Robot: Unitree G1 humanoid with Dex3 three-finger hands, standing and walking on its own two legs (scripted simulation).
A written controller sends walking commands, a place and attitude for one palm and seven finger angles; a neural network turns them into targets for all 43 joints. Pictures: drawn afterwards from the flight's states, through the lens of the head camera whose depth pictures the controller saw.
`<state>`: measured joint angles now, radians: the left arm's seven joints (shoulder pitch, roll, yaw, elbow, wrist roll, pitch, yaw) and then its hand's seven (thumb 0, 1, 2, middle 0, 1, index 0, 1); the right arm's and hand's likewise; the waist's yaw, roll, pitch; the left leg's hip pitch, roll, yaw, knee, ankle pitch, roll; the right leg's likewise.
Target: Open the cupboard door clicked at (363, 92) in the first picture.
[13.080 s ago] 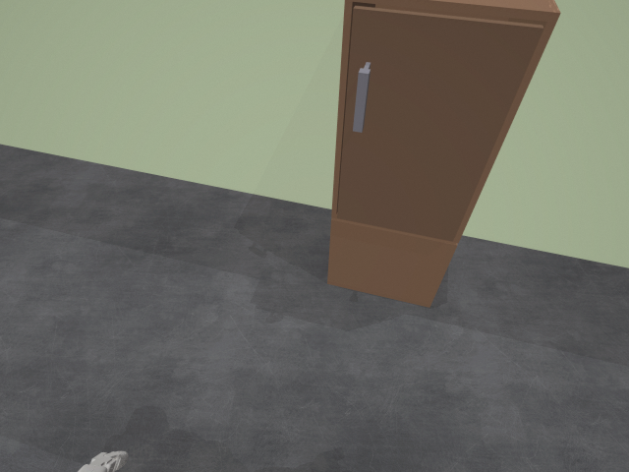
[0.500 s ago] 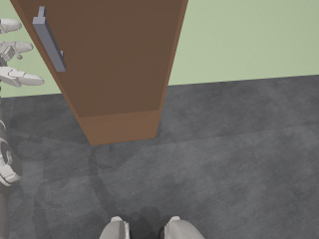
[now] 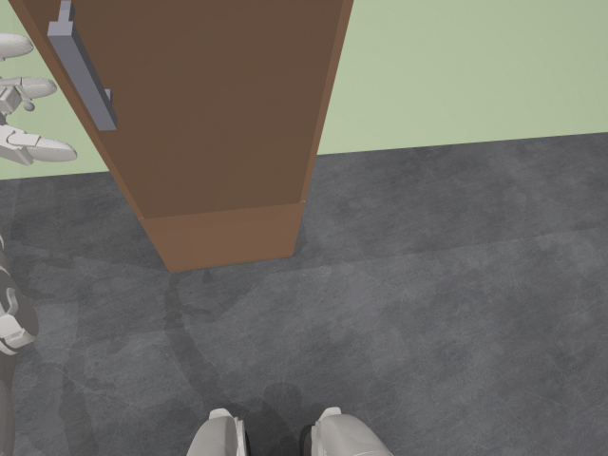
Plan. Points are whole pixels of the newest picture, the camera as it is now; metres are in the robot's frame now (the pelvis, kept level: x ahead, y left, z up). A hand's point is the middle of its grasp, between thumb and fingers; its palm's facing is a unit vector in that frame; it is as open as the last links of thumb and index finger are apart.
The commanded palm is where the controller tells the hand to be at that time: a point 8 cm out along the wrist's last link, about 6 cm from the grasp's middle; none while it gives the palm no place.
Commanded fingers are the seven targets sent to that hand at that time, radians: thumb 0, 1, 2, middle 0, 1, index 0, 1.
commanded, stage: slide the fingers in behind the handle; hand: left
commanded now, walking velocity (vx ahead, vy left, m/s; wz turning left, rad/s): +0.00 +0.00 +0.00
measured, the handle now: (88, 70) +0.58 +0.22 +0.10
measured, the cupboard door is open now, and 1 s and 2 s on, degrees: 0 0 0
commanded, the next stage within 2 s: close the thumb around the handle in 1.44 s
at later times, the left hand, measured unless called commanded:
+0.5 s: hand (71, 103) +0.52 +0.23 +0.10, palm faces +0.09 -1.00 -0.01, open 14.0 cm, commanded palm +0.50 +0.27 +0.10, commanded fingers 0.00 -0.50 0.30 -0.30 -1.20 -0.30 -1.20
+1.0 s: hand (101, 103) +0.52 +0.20 +0.10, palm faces +0.09 -1.00 -0.01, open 14.0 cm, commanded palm +0.50 +0.24 +0.10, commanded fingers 0.00 -0.50 0.30 -0.30 -1.20 -0.30 -1.20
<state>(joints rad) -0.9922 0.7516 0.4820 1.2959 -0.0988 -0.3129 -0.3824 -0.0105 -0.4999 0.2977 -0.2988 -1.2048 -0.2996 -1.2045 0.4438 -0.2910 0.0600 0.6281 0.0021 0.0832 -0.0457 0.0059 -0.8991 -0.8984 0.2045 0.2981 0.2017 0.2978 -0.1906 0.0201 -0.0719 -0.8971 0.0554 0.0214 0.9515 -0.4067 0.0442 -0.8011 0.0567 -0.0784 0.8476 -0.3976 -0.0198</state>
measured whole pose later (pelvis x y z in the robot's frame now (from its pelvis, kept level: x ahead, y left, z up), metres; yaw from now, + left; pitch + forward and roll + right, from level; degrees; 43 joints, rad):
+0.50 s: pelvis +0.01 +0.00 +0.00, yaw +0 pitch +19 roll -4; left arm -0.94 0.60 0.44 1.21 -0.09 -0.33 -0.27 -0.01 -0.50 0.30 -0.30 -1.20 -0.30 -1.21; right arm 0.43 -0.26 0.05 0.63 -0.01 0.09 -0.01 0.01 -0.90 -0.90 0.20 0.30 0.20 0.30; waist -0.17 0.03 -0.09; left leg -0.86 0.05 0.03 0.94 -0.43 0.04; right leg -0.77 0.05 -0.07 0.85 -0.42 -0.02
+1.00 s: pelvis +0.00 -0.01 +0.00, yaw +0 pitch +19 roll -3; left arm -0.97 0.58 0.41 1.24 -0.08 -0.33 -0.21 -0.01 -0.50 0.30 -0.30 -1.20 -0.30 -1.20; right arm 0.44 -0.28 0.04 0.64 -0.01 0.07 -0.01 0.01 -0.90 -0.90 0.20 0.30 0.20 0.30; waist -0.19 0.03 -0.09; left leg -0.87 0.05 0.02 0.94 -0.41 0.03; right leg -0.78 0.06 -0.07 0.86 -0.41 -0.03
